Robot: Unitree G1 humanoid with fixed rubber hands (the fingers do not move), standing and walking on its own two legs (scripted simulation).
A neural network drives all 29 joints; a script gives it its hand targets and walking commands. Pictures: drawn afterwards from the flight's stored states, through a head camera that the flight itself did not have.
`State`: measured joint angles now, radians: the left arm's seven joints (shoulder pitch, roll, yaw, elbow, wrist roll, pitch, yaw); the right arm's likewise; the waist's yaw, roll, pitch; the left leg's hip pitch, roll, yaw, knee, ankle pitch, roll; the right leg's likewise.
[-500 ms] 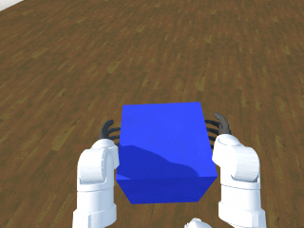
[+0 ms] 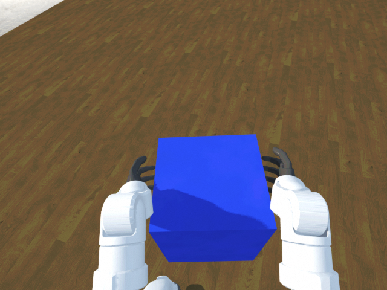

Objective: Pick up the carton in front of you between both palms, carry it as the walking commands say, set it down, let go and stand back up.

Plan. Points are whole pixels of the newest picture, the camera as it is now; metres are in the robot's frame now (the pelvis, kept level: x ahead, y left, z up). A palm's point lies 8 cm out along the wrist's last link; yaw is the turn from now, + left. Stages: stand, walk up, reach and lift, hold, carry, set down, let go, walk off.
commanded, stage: carry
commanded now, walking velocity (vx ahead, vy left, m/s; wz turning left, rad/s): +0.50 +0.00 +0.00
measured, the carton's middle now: (208, 203) +0.31 +0.00 -0.03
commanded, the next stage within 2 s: none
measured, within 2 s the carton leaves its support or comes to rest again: neither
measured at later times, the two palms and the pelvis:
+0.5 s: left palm (152, 81) +0.63 +0.15 +0.08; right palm (253, 72) +0.64 -0.13 +0.10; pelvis +0.34 +0.02 +0.00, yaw -2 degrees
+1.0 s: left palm (173, 29) +0.97 +0.12 +0.08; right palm (248, 23) +0.97 -0.16 +0.08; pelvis +0.67 -0.02 -0.01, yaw +0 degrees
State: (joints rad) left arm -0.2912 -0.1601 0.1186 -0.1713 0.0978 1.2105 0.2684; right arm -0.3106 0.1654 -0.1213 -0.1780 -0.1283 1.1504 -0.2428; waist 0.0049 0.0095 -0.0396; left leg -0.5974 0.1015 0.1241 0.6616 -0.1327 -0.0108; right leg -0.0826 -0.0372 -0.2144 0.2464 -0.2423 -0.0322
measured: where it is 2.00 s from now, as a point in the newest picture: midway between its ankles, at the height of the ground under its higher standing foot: (209, 121)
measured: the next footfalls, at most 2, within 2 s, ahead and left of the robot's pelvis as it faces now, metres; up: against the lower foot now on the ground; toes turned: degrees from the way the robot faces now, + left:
left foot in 0.14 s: +0.28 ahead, +0.12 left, +0.00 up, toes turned +10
right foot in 0.60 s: +0.59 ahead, -0.11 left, +0.00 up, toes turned -12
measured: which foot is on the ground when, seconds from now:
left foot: up 0.00-0.12, down 0.14-0.62, up 0.64-1.00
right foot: down 0.00-0.16, up 0.18-0.58, down 0.60-1.00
